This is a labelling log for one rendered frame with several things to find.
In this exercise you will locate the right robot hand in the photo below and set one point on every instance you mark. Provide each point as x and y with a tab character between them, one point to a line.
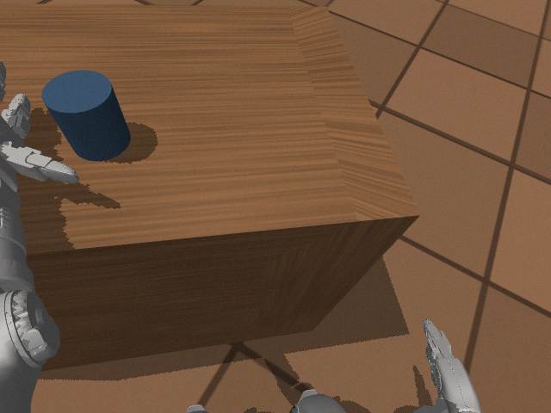
455	390

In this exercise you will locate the can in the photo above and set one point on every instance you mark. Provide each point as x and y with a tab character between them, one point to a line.
84	105

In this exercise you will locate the left robot arm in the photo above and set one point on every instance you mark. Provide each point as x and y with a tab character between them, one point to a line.
28	335

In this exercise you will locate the left robot hand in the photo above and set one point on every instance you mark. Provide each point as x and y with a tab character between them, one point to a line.
14	154

